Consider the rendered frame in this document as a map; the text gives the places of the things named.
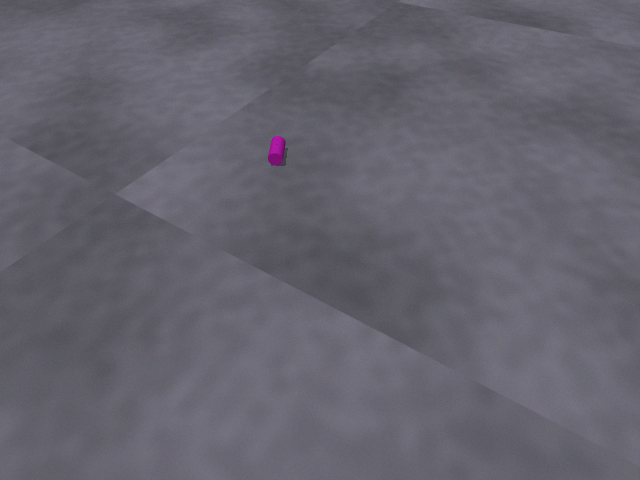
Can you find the bottle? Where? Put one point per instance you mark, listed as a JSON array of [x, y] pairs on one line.
[[276, 152]]

